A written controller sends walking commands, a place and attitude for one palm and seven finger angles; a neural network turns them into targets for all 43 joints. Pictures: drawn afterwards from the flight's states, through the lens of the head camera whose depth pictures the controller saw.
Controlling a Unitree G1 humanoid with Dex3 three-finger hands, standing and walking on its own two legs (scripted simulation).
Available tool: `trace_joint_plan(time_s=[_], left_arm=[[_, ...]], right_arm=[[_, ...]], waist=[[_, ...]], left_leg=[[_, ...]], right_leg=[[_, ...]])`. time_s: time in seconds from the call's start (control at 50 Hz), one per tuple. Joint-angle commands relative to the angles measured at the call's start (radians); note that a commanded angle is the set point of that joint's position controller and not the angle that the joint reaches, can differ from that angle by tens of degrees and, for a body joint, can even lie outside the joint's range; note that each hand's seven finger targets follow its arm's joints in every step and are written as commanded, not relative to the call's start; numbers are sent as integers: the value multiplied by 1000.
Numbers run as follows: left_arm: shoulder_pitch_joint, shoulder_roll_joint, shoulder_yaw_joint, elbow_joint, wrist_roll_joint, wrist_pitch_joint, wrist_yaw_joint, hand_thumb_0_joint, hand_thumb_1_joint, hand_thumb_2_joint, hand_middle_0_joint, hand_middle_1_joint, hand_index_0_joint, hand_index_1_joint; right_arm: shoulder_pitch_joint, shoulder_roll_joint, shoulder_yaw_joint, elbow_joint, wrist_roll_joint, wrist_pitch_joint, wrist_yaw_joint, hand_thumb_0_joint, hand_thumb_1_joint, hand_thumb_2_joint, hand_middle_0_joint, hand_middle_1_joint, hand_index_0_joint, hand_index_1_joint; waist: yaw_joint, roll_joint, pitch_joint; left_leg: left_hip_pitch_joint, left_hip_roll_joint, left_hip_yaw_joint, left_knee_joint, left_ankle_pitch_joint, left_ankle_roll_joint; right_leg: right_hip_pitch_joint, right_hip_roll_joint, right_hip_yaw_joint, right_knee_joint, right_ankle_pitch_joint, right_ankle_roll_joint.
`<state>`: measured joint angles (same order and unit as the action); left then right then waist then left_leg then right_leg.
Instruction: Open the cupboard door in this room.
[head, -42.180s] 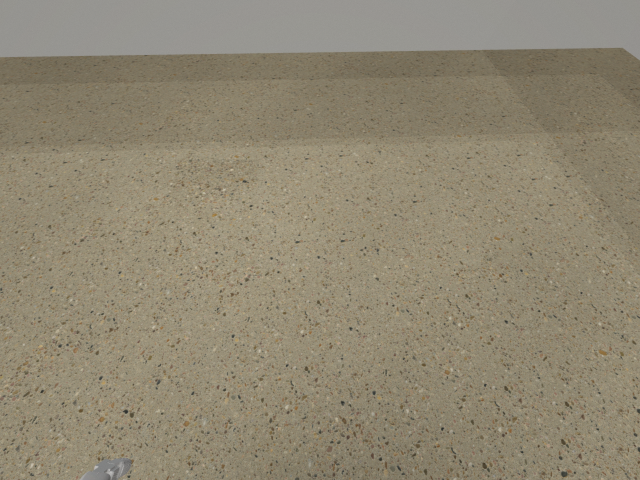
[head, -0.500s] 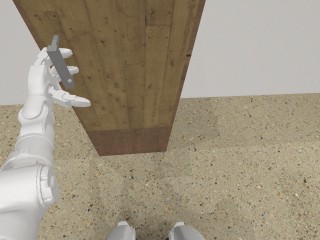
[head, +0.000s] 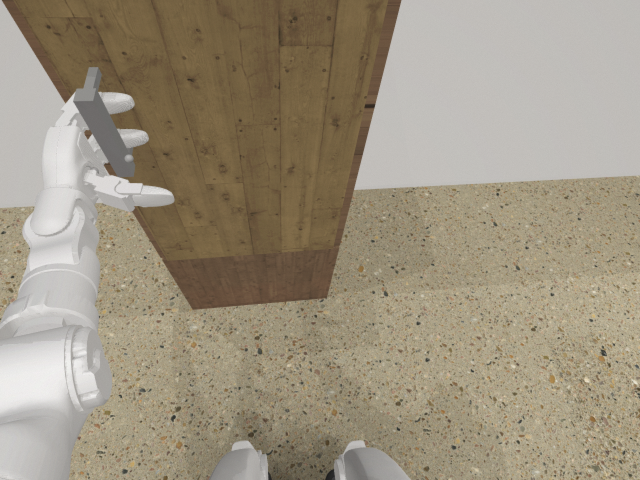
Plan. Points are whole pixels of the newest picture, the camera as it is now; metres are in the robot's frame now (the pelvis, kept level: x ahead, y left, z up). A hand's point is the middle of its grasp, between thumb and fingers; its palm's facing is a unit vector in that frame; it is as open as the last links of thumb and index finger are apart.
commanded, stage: close the thumb around the handle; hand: left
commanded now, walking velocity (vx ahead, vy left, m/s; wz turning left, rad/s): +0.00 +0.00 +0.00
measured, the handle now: (110, 125) +0.54 +0.23 +0.09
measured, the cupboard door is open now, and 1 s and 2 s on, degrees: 0 8 47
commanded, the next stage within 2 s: pull the door open along its arc in 0.56 s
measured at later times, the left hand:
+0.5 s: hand (126, 158) +0.49 +0.20 +0.08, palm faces +0.05 -1.00 +0.00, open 5.6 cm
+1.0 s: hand (129, 188) +0.45 +0.19 +0.08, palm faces +0.02 -1.00 +0.00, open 5.6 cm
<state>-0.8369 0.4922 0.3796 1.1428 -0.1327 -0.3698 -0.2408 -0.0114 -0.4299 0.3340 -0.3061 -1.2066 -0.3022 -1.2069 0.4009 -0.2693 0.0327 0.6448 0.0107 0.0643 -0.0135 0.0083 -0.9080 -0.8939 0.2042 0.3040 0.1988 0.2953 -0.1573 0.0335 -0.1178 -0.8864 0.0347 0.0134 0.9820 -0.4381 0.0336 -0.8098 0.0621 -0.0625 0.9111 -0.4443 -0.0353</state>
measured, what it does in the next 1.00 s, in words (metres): stands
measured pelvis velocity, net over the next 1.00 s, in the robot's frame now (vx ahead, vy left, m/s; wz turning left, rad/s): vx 0.01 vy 0.00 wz -0.02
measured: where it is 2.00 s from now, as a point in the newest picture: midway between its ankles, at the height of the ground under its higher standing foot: outside the picture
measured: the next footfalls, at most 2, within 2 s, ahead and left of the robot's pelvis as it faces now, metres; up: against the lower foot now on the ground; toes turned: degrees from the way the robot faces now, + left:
none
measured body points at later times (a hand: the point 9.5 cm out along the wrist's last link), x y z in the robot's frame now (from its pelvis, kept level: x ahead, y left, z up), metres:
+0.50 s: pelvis +0.00 +0.01 +0.00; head +0.11 +0.02 +0.44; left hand +0.48 +0.26 +0.09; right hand +0.02 -0.26 -0.11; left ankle +0.01 +0.10 -0.68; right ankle -0.01 -0.10 -0.68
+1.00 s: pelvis +0.01 +0.00 +0.01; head +0.09 +0.01 +0.45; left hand +0.44 +0.25 +0.08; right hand +0.04 -0.26 -0.11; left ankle +0.01 +0.10 -0.68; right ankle -0.01 -0.10 -0.68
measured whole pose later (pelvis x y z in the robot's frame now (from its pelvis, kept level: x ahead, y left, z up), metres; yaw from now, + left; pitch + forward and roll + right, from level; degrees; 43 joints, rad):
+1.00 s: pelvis +0.01 +0.00 +0.01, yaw -1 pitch +17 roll -2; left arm -0.54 0.38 0.33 0.84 -0.20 -0.35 -0.24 0.01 0.74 0.77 -0.36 -1.35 -0.37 -1.35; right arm 0.39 -0.26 0.02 0.60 0.03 0.09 0.00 0.01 -0.91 -0.89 0.20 0.30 0.20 0.30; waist -0.12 0.04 -0.14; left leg -0.77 0.03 0.04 0.92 -0.44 0.04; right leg -0.71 0.06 -0.03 0.86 -0.44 -0.03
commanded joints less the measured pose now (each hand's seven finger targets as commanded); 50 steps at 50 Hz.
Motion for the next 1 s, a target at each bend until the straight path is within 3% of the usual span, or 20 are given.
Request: trace_joint_plan(time_s=[0.0,0.12,0.14,0.16,0.22,0.24,0.3,0.34,0.38,0.44,0.46,0.5,0.56,0.58,0.64,0.66,0.7,0.72,0.84,0.98], left_arm=[[-448,257,35,-227,-9,-78,3,0,-52,492,-332,-1248,-332,-1248],[-396,241,33,-242,-14,-81,-2,0,284,636,-356,-1284,-356,-1284],[-407,217,18,-236,-16,-79,-3,0,340,660,-360,-1290,-360,-1290],[-380,237,40,-215,-18,-74,-2,0,396,684,-364,-1296,-364,-1296],[-420,252,36,-191,-12,-65,-2,0,564,756,-376,-1314,-376,-1314],[-432,265,39,-199,-8,-67,0,0,620,780,-380,-1320,-380,-1320],[-486,201,-8,-269,-12,-96,0,0,788,852,-392,-1338,-392,-1338],[-442,203,5,-236,-16,-94,2,0,900,900,-400,-1350,-400,-1350],[-443,196,0,-207,-15,-77,6,0,900,900,-400,-1350,-400,-1350],[-461,158,-37,-237,-4,-76,14,0,900,900,-400,-1350,-400,-1350],[-436,175,-15,-230,-5,-75,20,0,900,900,-400,-1350,-400,-1350],[-456,171,-17,-218,-10,-76,22,0,900,900,-400,-1350,-400,-1350],[-440,181,-9,-245,-7,-87,24,0,900,900,-400,-1350,-400,-1350],[-434,143,-38,-244,-8,-86,22,0,900,900,-400,-1350,-400,-1350],[-424,176,-11,-249,-9,-95,24,0,900,900,-400,-1350,-400,-1350],[-440,235,26,-219,-2,-91,26,0,900,900,-400,-1350,-400,-1350],[-397,250,45,-240,-6,-96,14,0,900,900,-400,-1350,-400,-1350],[-362,226,32,-249,-13,-97,8,0,900,900,-400,-1350,-400,-1350],[-148,179,25,-366,-54,-79,-13,0,900,900,-400,-1350,-400,-1350],[180,34,-45,-623,-109,-37,3,0,900,900,-400,-1350,-400,-1350]], right_arm=[[142,-179,-69,-59,-2,-17,-12,0,-900,-900,200,300,200,300],[133,-172,-68,-67,-2,-13,-8,0,-900,-900,200,300,200,300],[134,-169,-68,-64,-2,-13,-7,0,-900,-900,200,300,200,300],[135,-173,-70,-65,0,-11,-8,0,-900,-900,200,300,200,300],[132,-177,-66,-61,0,-9,-13,0,-900,-900,200,300,200,300],[134,-178,-65,-62,0,-9,-15,0,-900,-900,200,300,200,300],[132,-170,-70,-58,-4,-19,-11,0,-900,-900,200,300,200,300],[131,-173,-73,-50,-3,-19,-10,0,-900,-900,200,300,200,300],[132,-175,-70,-49,-3,-17,-10,0,-900,-900,200,300,200,300],[130,-172,-72,-52,-5,-16,-6,0,-900,-900,200,300,200,300],[134,-174,-74,-52,-6,-15,-5,0,-900,-900,200,300,200,300],[137,-176,-73,-48,-6,-16,-5,0,-900,-900,200,300,200,300],[131,-174,-74,-52,-6,-16,-4,0,-900,-900,200,300,200,300],[128,-169,-74,-55,-5,-16,-1,0,-900,-900,200,300,200,300],[130,-173,-76,-49,-5,-14,-1,0,-900,-900,200,300,200,300],[131,-180,-71,-45,-5,-12,-4,0,-900,-900,200,300,200,300],[128,-179,-71,-60,-5,-12,-6,0,-900,-900,200,300,200,300],[118,-170,-68,-69,-3,-11,-5,0,-900,-900,200,300,200,300],[82,-162,-74,-119,9,-3,1,0,-900,-900,200,300,200,300],[13,-139,-83,-176,28,-20,12,0,-900,-900,200,300,200,300]], waist=[[-1,97,-432],[16,115,-462],[5,91,-447],[12,68,-430],[-7,61,-384],[-6,63,-393],[-9,151,-455],[-4,121,-465],[-10,90,-421],[-9,129,-438],[2,115,-444],[-15,72,-425],[5,109,-458],[-3,109,-448],[3,93,-452],[0,87,-414],[18,80,-443],[30,102,-453],[73,77,-459],[104,23,-394]], left_leg=[[382,-14,-67,-81,393,4],[405,-14,-62,-80,444,0],[405,-13,-66,-80,447,1],[381,-14,-60,-80,427,3],[340,-16,-58,-81,379,8],[345,-15,-64,-84,378,6],[460,-7,-83,-75,443,-5],[464,-5,-84,-73,453,-9],[424,-7,-81,-81,422,-5],[464,-5,-90,-83,446,-11],[468,-4,-92,-83,453,-11],[440,-5,-90,-81,430,-5],[456,-8,-86,-85,449,-9],[467,-8,-85,-87,452,-9],[460,-6,-85,-84,455,-9],[418,-8,-80,-85,423,-6],[409,-14,-74,-91,423,-1],[414,-17,-66,-94,436,-3],[421,-18,-47,-117,482,-2],[414,-23,-19,-159,489,3]], right_leg=[[129,5,52,-98,375,14],[148,6,49,-91,415,15],[142,7,45,-92,418,16],[150,7,48,-98,410,18],[136,3,55,-105,384,20],[137,3,54,-101,378,18],[74,7,41,-87,366,9],[76,7,39,-90,369,12],[79,6,36,-95,356,15],[54,5,29,-89,350,12],[61,8,28,-91,350,9],[69,8,31,-94,349,12],[89,6,33,-90,365,9],[80,8,30,-94,364,10],[89,9,34,-94,374,11],[94,8,39,-98,363,12],[139,8,44,-95,381,10],[156,5,44,-95,399,10],[236,7,41,-104,463,11],[328,0,39,-134,535,16]])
